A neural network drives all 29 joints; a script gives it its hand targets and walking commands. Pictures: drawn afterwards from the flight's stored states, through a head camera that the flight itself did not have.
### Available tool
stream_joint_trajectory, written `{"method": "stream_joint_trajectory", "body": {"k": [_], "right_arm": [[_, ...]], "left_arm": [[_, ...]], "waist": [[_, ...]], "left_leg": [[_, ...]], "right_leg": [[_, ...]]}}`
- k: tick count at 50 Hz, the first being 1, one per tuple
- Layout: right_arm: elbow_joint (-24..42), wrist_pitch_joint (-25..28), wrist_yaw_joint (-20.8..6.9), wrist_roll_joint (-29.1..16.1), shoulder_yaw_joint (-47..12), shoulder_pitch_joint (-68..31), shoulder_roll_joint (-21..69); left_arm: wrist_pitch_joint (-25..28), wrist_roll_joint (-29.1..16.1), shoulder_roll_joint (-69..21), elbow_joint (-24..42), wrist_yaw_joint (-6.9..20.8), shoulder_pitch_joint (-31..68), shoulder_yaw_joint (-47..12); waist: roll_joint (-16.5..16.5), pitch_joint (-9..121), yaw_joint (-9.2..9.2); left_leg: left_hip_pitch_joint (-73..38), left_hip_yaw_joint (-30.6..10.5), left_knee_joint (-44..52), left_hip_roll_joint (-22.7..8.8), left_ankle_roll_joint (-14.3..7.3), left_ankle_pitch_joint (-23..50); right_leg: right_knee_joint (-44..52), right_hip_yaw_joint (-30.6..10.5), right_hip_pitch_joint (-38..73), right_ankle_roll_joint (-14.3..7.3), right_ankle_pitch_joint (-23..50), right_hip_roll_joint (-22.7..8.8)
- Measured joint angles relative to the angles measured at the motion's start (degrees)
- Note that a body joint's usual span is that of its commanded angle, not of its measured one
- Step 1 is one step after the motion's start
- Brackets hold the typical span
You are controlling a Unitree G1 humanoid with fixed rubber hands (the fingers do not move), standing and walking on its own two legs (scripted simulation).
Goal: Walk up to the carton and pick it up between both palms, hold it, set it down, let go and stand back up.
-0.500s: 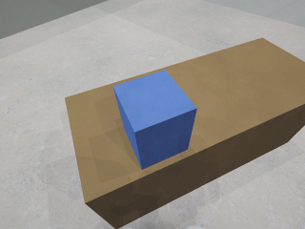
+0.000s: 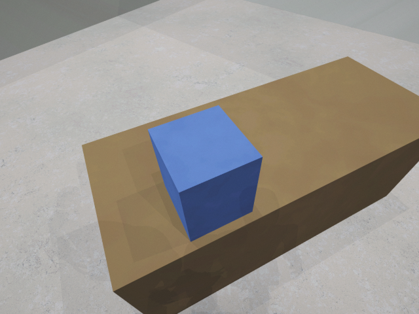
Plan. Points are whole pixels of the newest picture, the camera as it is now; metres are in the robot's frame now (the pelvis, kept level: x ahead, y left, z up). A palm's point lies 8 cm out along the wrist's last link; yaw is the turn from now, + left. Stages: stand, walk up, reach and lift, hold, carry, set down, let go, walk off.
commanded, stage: walk up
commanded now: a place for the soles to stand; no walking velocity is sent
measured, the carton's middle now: (204, 174) +0.47 +0.03 -0.08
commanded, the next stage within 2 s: none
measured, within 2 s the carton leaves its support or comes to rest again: neither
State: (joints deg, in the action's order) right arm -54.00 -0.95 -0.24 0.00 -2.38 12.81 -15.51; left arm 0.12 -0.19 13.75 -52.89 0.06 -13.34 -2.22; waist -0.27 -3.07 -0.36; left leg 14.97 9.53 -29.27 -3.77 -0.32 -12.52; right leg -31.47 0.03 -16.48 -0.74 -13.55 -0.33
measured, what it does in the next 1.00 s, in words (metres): steps to the right, turning left: right foot, then left foot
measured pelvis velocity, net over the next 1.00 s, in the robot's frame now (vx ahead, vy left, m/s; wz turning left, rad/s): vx -0.04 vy -0.21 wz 0.44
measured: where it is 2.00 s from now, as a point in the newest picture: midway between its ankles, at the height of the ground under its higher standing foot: outside the picture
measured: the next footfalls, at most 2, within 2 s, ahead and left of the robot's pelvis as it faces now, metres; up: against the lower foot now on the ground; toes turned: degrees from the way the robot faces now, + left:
right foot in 0.46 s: +0.04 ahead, -0.27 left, +0.00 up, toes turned +17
left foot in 0.88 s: -0.01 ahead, -0.11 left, +0.00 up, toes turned +27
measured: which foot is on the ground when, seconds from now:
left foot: down 0.00-0.46, up 0.48-0.86, down 0.88-1.00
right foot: down 0.00-0.10, up 0.12-0.44, down 0.46-1.00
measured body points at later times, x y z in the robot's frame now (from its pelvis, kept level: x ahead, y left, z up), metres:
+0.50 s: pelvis -0.05 -0.14 -0.03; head +0.00 -0.15 +0.42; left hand +0.07 +0.13 -0.14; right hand +0.04 -0.43 -0.16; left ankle +0.03 +0.10 -0.72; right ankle -0.01 -0.28 -0.74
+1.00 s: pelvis -0.04 -0.21 +0.00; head -0.03 -0.20 +0.45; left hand -0.13 +0.04 -0.14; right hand +0.12 -0.40 -0.14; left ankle -0.10 -0.08 -0.73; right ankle +0.00 -0.28 -0.73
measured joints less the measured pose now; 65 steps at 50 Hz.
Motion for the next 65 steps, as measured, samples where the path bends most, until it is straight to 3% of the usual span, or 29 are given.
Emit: {"method": "stream_joint_trajectory", "body": {"k": [5,9,14,19,23,24,26,27,31,37,40,44,48,50,52,54,59,62,65], "right_arm": [[-0.2,0.0,0.2,0.2,0.0,0.0,0.1],[2.5,1.7,3.2,1.7,1.9,2.9,1.8],[4.3,2.1,4.8,2.2,3.9,5.7,2.4],[7.1,1.8,4.5,2.8,5.4,6.3,0.7],[9.3,0.4,3.8,3.1,6.0,6.3,-1.5],[9.3,-0.2,3.7,3.0,6.2,5.7,-2.5],[9.1,-1.3,4.4,2.0,6.6,4.6,-3.6],[9.2,-1.4,4.7,1.5,6.7,4.2,-3.7],[10.8,0.4,3.6,1.4,6.4,4.3,-2.8],[10.8,-0.2,0.8,2.5,5.7,6.9,-0.9],[9.8,-0.2,0.0,2.5,5.3,6.6,0.6],[9.7,1.5,0.0,2.4,4.7,5.7,2.2],[8.9,2.3,0.9,1.5,3.4,5.6,4.3],[8.0,2.0,1.2,1.3,2.9,6.0,4.6],[6.6,1.5,1.1,1.2,2.3,6.2,4.3],[5.3,1.1,0.8,1.3,2.0,6.1,3.8],[3.4,1.8,0.8,1.9,1.6,5.2,3.3],[2.7,2.3,0.8,1.7,1.4,4.9,3.3],[1.9,2.3,1.0,1.3,1.2,4.6,3.2]], "left_arm": [[-0.3,0.4,0.4,-0.4,0.1,-1.2,0.2],[-4.0,4.4,2.9,2.3,1.0,1.2,1.9],[-6.5,5.0,5.0,5.8,1.4,5.3,2.9],[-7.5,3.7,4.3,7.9,2.5,8.4,2.7],[-6.4,2.3,3.1,8.9,3.4,8.8,2.6],[-6.0,2.0,2.1,8.8,3.3,8.8,2.7],[-5.9,1.2,-0.2,8.3,2.8,8.2,2.0],[-5.9,1.0,-1.1,8.0,2.3,7.5,1.7],[-5.4,1.4,-2.3,6.9,0.9,4.5,1.3],[-1.5,2.1,-1.7,5.5,-0.6,0.1,1.4],[-0.8,2.4,-0.4,4.1,-0.8,-1.8,1.5],[-1.2,2.4,1.2,1.9,-0.1,-4.3,1.3],[-2.4,2.2,2.0,1.3,0.5,-6.2,0.9],[-2.1,2.1,1.8,1.7,0.5,-6.3,0.7],[-1.0,2.1,1.1,2.2,0.6,-6.3,0.6],[-0.3,1.9,0.2,2.5,0.4,-6.2,0.5],[-0.3,1.6,-1.0,1.7,0.1,-5.1,0.2],[-0.7,1.6,-1.0,0.9,0.3,-5.2,0.1],[-1.2,1.6,-1.0,0.5,0.3,-5.2,0.2]], "waist": [[-0.1,0.0,0.25],[1.4,-1.9,-0.24],[3.2,-4.5,-0.61],[2.6,-5.2,-2.02],[1.1,-3.9,-2.24],[0.0,-4.4,-2.05],[-1.0,-4.8,-1.93],[-1.0,-4.7,-1.43],[-0.2,-3.6,0.03],[0.1,-1.2,1.67],[0.6,-0.8,2.27],[0.7,-0.3,1.94],[1.8,0.3,1.15],[1.7,0.6,0.93],[0.8,1.0,1.24],[-0.4,1.4,1.22],[-1.1,0.6,0.83],[-0.8,0.5,0.68],[-0.5,0.4,0.76]], "left_leg": [[0.0,0.5,0.1,-0.2,0.0,0.0],[1.4,-1.3,-1.0,-0.2,-0.1,0.5],[2.2,-4.0,-0.2,-1.0,1.5,2.6],[5.5,-7.6,-1.2,-3.3,2.7,4.2],[10.3,-11.7,-5.3,-5.0,3.2,3.4],[11.8,-13.8,-8.8,-4.7,2.1,-1.4],[15.0,-17.2,-19.0,-0.2,0.5,-14.0],[16.2,-17.6,-24.1,2.3,0.0,-16.3],[17.1,-13.9,-34.7,7.7,0.6,-14.4],[9.0,-10.3,-23.0,8.2,1.7,-12.7],[4.3,-10.1,-13.8,7.0,0.6,-12.1],[-2.2,-11.4,-0.5,5.9,-1.4,-3.2],[-2.1,-13.4,-1.1,6.6,-0.3,-3.9],[-2.1,-14.7,-1.2,6.7,0.2,-4.0],[-1.8,-15.8,-2.4,6.3,0.8,-4.6],[-1.0,-16.5,-4.3,5.6,0.0,-5.5],[-0.3,-13.8,-2.7,4.4,-1.7,-1.9],[-1.0,-14.6,-2.1,4.3,0.4,-2.8],[-0.6,-15.2,-3.5,4.2,1.1,-4.1]], "right_leg": [[-0.2,-0.4,-0.4,0.0,0.0,0.1],[-17.5,0.7,-6.3,2.1,-11.5,-0.7],[-28.8,-1.4,-10.8,4.7,-12.5,-4.5],[-25.1,-2.8,-9.7,4.9,-15.3,-6.4],[-10.9,-0.9,-2.9,2.3,-11.3,-5.3],[-11.2,0.0,-3.0,2.3,-10.0,-4.6],[-12.6,1.6,-3.2,2.4,-9.0,-4.8],[-11.8,2.0,-2.9,2.1,-8.2,-5.1],[-5.6,4.4,-0.6,0.4,-4.6,-5.2],[-0.3,9.9,2.0,-1.2,-2.5,-5.2],[-0.1,12.5,2.6,-1.5,-2.9,-5.7],[-3.2,15.3,1.7,-1.1,-4.9,-6.7],[-6.3,10.9,0.6,0.6,-13.4,-4.5],[-4.9,9.6,1.0,0.6,-9.6,-3.3],[-2.0,10.5,2.4,-1.4,-3.1,-2.4],[-0.7,11.9,3.6,-2.8,-3.8,-1.6],[2.2,14.6,6.4,-2.8,-4.2,-1.6],[2.0,15.5,7.1,-2.5,-4.9,-1.7],[1.8,16.1,7.5,-2.4,-5.5,-1.6]]}}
